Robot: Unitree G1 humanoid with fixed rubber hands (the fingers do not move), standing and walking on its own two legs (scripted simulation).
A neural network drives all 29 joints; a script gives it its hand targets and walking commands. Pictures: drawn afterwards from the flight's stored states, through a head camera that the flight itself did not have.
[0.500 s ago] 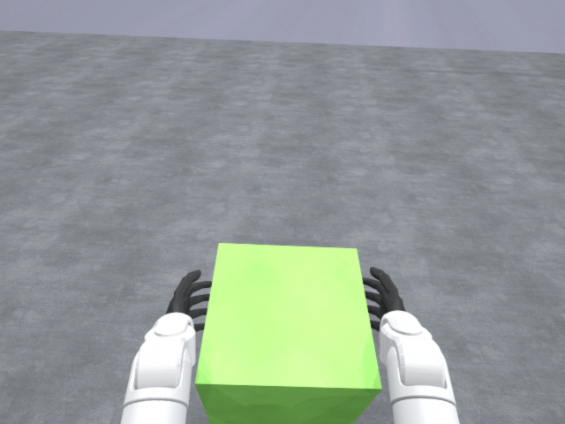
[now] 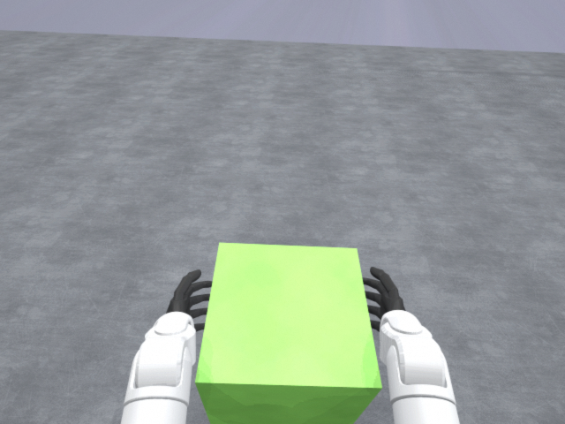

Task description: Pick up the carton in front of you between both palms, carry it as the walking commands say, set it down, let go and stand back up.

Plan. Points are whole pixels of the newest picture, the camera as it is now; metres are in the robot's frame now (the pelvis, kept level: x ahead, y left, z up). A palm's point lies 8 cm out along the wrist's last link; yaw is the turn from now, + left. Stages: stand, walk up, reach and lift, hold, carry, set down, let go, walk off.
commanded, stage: carry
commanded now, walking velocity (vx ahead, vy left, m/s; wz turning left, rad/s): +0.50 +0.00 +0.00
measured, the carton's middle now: (283, 344) +0.29 +0.00 -0.04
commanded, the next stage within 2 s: none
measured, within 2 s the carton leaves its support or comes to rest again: neither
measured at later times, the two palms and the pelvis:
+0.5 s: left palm (214, 242) +0.42 +0.12 +0.05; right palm (390, 240) +0.43 -0.18 +0.06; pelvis +0.14 -0.03 +0.02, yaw +0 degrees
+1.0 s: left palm (214, 173) +0.65 +0.15 +0.04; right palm (350, 173) +0.64 -0.15 +0.04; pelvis +0.36 +0.01 +0.01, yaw -2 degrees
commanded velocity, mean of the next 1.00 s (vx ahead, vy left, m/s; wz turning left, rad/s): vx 0.28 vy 0.00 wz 0.00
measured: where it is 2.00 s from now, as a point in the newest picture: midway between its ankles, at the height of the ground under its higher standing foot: outside the picture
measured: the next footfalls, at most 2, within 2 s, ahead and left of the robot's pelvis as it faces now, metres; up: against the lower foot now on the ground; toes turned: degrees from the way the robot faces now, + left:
left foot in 0.68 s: +0.40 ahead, +0.11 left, +0.00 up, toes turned +6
right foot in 1.00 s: +0.45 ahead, -0.12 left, +0.00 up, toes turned +13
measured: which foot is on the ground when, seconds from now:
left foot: down 0.00-0.26, up 0.28-0.66, down 0.68-1.00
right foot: down 0.00-0.70, up 0.72-0.98, down 1.00-1.00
